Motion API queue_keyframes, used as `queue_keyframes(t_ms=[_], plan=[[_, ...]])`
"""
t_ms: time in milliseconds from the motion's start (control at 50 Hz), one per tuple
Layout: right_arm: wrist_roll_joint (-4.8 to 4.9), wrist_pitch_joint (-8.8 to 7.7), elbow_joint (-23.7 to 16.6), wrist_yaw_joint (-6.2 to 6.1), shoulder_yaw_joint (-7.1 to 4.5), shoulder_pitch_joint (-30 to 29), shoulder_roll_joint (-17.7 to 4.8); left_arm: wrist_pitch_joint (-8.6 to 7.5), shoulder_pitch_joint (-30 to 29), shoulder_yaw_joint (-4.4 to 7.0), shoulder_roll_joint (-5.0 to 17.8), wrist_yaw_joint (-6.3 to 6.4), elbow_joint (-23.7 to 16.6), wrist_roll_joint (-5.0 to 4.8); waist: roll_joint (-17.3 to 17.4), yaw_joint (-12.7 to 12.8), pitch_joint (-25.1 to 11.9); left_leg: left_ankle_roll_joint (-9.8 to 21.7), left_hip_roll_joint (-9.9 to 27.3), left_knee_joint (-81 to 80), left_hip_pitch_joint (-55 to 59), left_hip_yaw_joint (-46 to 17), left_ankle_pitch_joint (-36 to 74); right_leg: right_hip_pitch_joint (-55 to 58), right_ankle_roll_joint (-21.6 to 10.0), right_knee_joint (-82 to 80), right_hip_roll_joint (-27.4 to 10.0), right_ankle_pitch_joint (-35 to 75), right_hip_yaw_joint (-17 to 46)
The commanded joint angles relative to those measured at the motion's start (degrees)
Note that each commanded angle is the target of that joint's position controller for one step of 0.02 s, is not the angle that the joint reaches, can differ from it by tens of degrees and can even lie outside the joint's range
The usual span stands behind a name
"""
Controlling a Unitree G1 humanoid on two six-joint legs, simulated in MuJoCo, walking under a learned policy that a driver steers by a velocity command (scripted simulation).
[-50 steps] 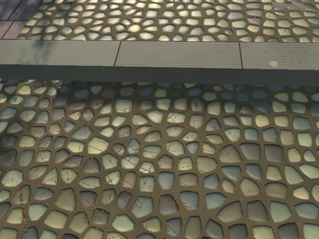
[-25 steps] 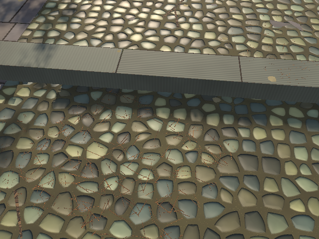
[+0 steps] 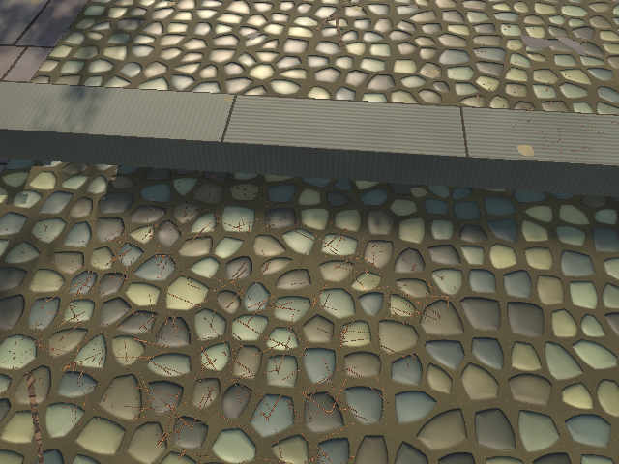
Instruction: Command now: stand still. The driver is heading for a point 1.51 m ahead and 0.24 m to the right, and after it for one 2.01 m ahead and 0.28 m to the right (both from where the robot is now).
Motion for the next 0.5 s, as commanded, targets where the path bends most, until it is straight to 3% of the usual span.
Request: queue_keyframes(t_ms=[20,360,400,440,460,480,500], plan=[[0.07,-0.6,-1.2,-0.3,-1.22,1.8,-5.7,-0.34,1.2,1.15,6.2,0.28,-0.6,-0.02,0.2,0.0,-0.2,0.6,2.3,-6.5,-3.9,-1.9,10.8,2.7,-1.0,-3.3,0.3,9.9,-0.7],[0.32,-0.47,5.5,-0.69,-0.36,4.3,-4.9,-0.03,2.9,0.41,4.6,0.46,4.3,-0.07,0.2,-0.1,1.2,0.3,1.8,-7.5,-4.2,-0.9,8.8,2.0,-1.3,-4.4,1.0,8.3,-1.4],[0.67,-0.1,6.6,-1.0,-0.59,5.6,-5.5,0.08,4.2,0.18,3.6,0.54,5.2,-0.4,1.7,-0.4,0.8,1.5,1.3,-9.0,-4.4,-1.3,-8.1,0.9,-1.9,-2.0,3.6,-4.9,-4.3],[1.32,-0.05,6.3,-1.24,-1.44,6.2,-8.5,-0.53,2.7,0.21,3.6,0.45,4.0,-0.65,5.6,-1.5,4.9,5.3,5.5,-13.3,-7.4,-8.0,-27.2,-6.1,-3.2,4.1,5.3,-16.7,-6.4],[1.66,-0.48,6.5,-1.16,-1.93,7.9,-10.0,-1.46,1.3,-0.07,2.5,0.08,3.0,-0.7,8.9,-2.4,6.4,8.0,10.2,-16.8,-6.9,-14.6,-32.2,-9.7,-3.5,9.2,5.2,-14.9,-7.2],[2.0,-1.02,6.6,-1.06,-2.55,8.5,-11.6,-2.57,0.6,-0.42,1.3,-0.5,2.2,-0.83,11.7,-2.7,7.7,11.0,15.1,-19.8,-8.2,-21.7,-33.3,-10.7,-4.1,14.5,3.7,-11.4,-6.2],[2.06,-1.51,6.3,-1.02,-2.64,7.3,-11.6,-3.58,0.5,-0.35,1.6,-1.11,1.8,-1.21,11.7,-2.0,9.0,12.7,17.6,-21.3,-9.3,-25.0,-31.5,-11.8,-5.3,16.7,1.8,-10.7,-4.5]])
Velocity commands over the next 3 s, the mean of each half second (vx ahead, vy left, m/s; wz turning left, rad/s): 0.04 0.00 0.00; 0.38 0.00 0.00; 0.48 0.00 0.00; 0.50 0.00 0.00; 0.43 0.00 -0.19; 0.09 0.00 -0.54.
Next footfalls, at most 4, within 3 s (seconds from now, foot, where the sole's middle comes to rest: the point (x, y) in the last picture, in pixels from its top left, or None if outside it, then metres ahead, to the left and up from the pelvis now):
1.06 left None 0.42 0.10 -0.77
1.60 right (386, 371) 0.74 -0.14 -0.77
2.12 left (299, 284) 0.99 0.07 -0.77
2.58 right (359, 230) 1.18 -0.09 -0.77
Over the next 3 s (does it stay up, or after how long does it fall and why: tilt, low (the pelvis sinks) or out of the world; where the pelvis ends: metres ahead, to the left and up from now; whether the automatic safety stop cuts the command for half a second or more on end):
stays up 1.10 -0.01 0.00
